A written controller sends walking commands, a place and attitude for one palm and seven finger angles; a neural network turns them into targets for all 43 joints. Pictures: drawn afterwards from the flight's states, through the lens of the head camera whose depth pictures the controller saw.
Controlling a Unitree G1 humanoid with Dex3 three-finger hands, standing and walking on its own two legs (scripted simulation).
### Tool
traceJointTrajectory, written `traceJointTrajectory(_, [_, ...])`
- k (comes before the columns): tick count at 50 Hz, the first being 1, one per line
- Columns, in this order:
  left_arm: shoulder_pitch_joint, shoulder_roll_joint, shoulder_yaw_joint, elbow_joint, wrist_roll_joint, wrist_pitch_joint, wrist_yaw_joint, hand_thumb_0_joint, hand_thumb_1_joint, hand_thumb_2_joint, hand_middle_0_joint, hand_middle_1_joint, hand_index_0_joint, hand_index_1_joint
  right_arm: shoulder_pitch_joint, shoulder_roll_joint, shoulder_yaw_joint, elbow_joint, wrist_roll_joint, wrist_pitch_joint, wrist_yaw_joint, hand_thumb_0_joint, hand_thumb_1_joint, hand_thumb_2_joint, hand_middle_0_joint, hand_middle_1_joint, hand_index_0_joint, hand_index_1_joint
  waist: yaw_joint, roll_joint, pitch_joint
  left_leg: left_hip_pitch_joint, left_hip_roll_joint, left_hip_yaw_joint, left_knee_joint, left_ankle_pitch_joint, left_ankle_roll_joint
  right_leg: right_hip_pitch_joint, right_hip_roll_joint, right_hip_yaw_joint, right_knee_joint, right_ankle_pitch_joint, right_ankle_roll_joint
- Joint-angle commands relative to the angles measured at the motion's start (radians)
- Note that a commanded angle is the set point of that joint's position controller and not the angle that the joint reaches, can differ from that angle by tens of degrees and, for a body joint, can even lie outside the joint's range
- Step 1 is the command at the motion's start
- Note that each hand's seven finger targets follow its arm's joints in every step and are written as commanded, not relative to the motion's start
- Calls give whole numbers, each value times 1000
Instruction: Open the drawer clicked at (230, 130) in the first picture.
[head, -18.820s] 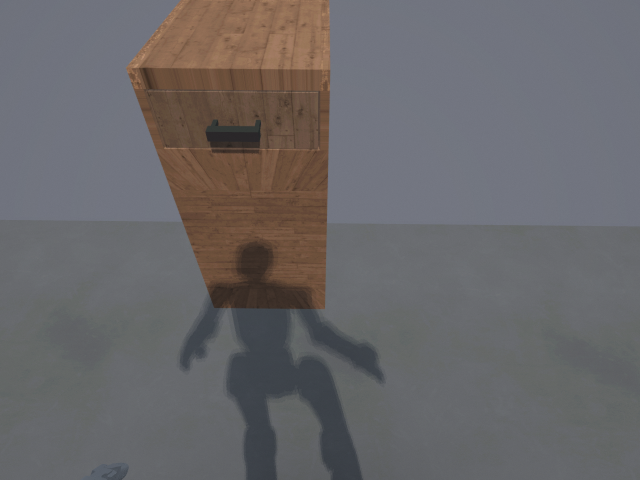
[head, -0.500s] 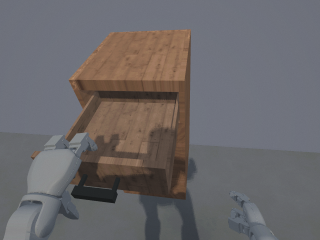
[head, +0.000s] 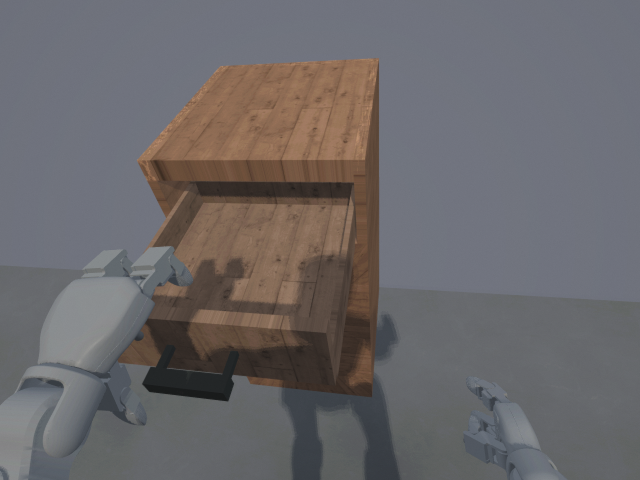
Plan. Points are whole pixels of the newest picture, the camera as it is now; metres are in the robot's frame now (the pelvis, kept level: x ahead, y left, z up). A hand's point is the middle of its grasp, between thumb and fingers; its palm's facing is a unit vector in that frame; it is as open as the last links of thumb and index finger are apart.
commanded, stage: draw the hand back to the body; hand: left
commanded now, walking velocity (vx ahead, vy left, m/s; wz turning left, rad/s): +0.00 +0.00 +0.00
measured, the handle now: (194, 369) +0.24 +0.23 +0.01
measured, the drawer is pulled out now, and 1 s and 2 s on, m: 0.30 0.30 0.30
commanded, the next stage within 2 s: step back with the hand held close in 1.54 s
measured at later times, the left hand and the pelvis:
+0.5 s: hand (105, 346) +0.19 +0.25 +0.15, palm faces +0.10 -0.07 -0.99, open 13.8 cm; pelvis +0.01 +0.00 +0.00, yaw +0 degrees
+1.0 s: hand (123, 304) +0.22 +0.22 +0.19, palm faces +0.35 -0.85 -0.40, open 11.7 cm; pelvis +0.03 +0.01 +0.00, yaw +0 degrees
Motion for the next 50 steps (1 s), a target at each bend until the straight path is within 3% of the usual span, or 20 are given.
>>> traceJointTrajectory(1, [-79, 210, 201, -163, 5, -20, 68, 0, -500, 300, -300, -1200, -300, -1200, -181, -69, -35, -171, -4, -54, 0, 0, -900, -900, 200, 300, 200, 300, 11, -111, -86, 30, -4, 8, -32, 171, 14, -29, -16, 20, -93, 126, 11])
traceJointTrajectory(9, [-58, 241, 235, -183, -44, -43, 62, 0, -500, 300, -300, -1200, -300, -1200, -203, -81, -42, -189, 10, -76, -8, 0, -900, -900, 200, 300, 200, 300, 6, -65, -120, 51, -6, 2, -9, 150, 18, -37, -14, 39, -93, 121, 12])
traceJointTrajectory(10, [-63, 212, 194, -188, -43, -54, 54, 0, -500, 300, -300, -1200, -300, -1200, -169, -75, -41, -186, -1, -75, -10, 0, -900, -900, 200, 300, 200, 300, 1, -59, -130, 49, -12, 8, -12, 145, 21, -42, -22, 23, -92, 109, 17])
traceJointTrajectory(12, [-36, 207, 190, -167, -42, -64, 53, 0, -500, 300, -300, -1200, -300, -1200, -160, -82, -48, -182, -2, -72, -16, 0, -900, -900, 200, 300, 200, 300, -6, -100, -84, 39, -9, 6, -10, 139, 23, -69, -19, 19, -100, 104, 20])
traceJointTrajectory(14, [-32, 242, 240, -213, -45, -70, 67, 0, -500, 300, -300, -1200, -300, -1200, -186, -83, -42, -196, 4, -87, -18, 0, -900, -900, 200, 300, 200, 300, 3, -80, -117, 54, -2, -3, 2, 151, 20, -59, -16, 33, -96, 126, 14])
traceJointTrajectory(16, [-23, 261, 262, -167, -31, -81, 73, 0, -500, 300, -300, -1200, -300, -1200, -146, -80, -46, -182, -4, -80, -23, 0, -900, -900, 200, 300, 200, 300, 1, -122, -100, 37, -4, 2, 4, 145, 20, -67, -26, 20, -92, 112, 18])
traceJointTrajectory(19, [0, 287, 313, -192, -47, -86, 92, 0, -500, 300, -300, -1200, -300, -1200, -173, -81, -48, -191, 4, -83, -19, 0, -900, -900, 200, 300, 200, 300, 12, -56, -122, 48, 0, -3, 14, 166, 16, -57, -17, 32, -86, 143, 9])
traceJointTrajectory(21, [35, 266, 300, -175, -56, -91, 93, 0, -500, 300, -300, -1200, -300, -1200, -135, -80, -54, -189, 0, -75, -15, 0, -900, -900, 200, 300, 200, 300, 5, -97, -114, 34, 0, 2, 12, 183, 16, -53, -25, 11, -74, 168, 15])
traceJointTrajectory(24, [79, 260, 307, -206, -78, -81, 92, 0, -500, 300, -300, -1200, -300, -1200, -174, -86, -53, -202, 11, -76, -11, 0, -900, -900, 200, 300, 200, 300, 4, -49, -115, 39, 4, 1, 21, 183, 14, -63, -16, 25, -75, 177, 13])
traceJointTrajectory(27, [91, 242, 271, -191, -74, -86, 81, 0, -500, 300, -300, -1200, -300, -1200, -131, -89, -58, -202, 0, -64, -12, 0, -900, -900, 200, 300, 200, 300, -4, -85, -90, 17, 5, 3, 8, 165, 19, -83, -18, -1, -74, 139, 19])
traceJointTrajectory(28, [-13, -149, 228, -226, -757, -170, 113, 0, -465, 315, -298, -1178, -298, -1178, -59, -2, -62, -225, 8, -148, -42, 0, -900, -900, 200, 300, 200, 300, -103, -159, -42, 117, 35, 6, -9, 105, 38, -65, -3, -16, -78, 134, 2])
traceJointTrajectory(29, [57, -50, 283, -167, -765, -208, 141, 0, -430, 330, -295, -1155, -295, -1155, -60, -29, -52, -188, -3, -200, -59, 0, -900, -900, 200, 300, 200, 300, -85, -192, -45, 120, 46, -7, -18, 79, 31, -75, 6, -5, -77, 94, 1])
traceJointTrajectory(30, [99, -46, 318, -166, -815, -230, 160, 0, -395, 345, -292, -1133, -292, -1133, -36, -31, -53, -172, -5, -215, -75, 0, -900, -900, 200, 300, 200, 300, -69, -225, -58, 112, 40, -2, -33, 94, 30, -45, -10, -18, -92, 107, 9])
traceJointTrajectory(32, [53, -1, 353, -267, -836, -275, 186, 0, -325, 375, -287, -1087, -287, -1087, -36, -35, -54, -162, -15, -250, -91, 0, -900, -900, 200, 300, 200, 300, -52, -159, -115, 126, 30, 5, -39, 138, 29, 3, -24, -4, -88, 153, 12])
traceJointTrajectory(34, [42, 11, 373, -269, -839, -288, 199, 0, -255, 405, -282, -1043, -282, -1043, -46, -30, -50, -138, -21, -277, -97, 0, -900, -900, 200, 300, 200, 300, -44, -50, -68, 107, 28, 10, -44, 148, 21, -4, -30, 11, -100, 152, 4])
traceJointTrajectory(35, [64, -46, 328, -230, -842, -293, 197, 0, -220, 420, -280, -1020, -280, -1020, -30, -18, -44, -129, -23, -280, -95, 0, -900, -900, 200, 300, 200, 300, -50, -28, -28, 88, 25, 10, -57, 131, 16, -15, -32, 0, -107, 134, 3])
traceJointTrajectory(37, [52, -63, 315, -223, -848, -296, 194, 0, -150, 450, -275, -975, -275, -975, -32, -23, -46, -126, -21, -287, -91, 0, -900, -900, 200, 300, 200, 300, -49, -22, -1, 80, 30, 3, -68, 140, 14, -15, -27, -3, -108, 132, -1])
traceJointTrajectory(43, [96, -61, 324, -274, -858, -301, 180, 0, 60, 540, -260, -840, -260, -840, -36, -29, -57, -126, -21, -297, -71, 0, -900, -900, 200, 300, 200, 300, -41, -26, -77, 99, 38, -7, -57, 281, 7, 47, -30, -6, -73, 258, -4])
traceJointTrajectory(47, [155, -64, 342, -226, -864, -291, 176, 0, 200, 600, -250, -750, -250, -750, -34, -32, -69, -112, -18, -278, -68, 0, -900, -900, 200, 300, 200, 300, -43, -86, -66, 94, 42, 0, -47, 315, 7, 38, -24, -13, -77, 299, 1])
traceJointTrajectory(50, [149, -54, 359, -226, -862, -293, 179, 0, 305, 645, -242, -683, -242, -683, -30, -34, -74, -108, -16, -268, -72, 0, -900, -900, 200, 300, 200, 300, -47, -61, -81, 106, 39, 4, -45, 316, 7, 33, -27, -12, -83, 299, 1])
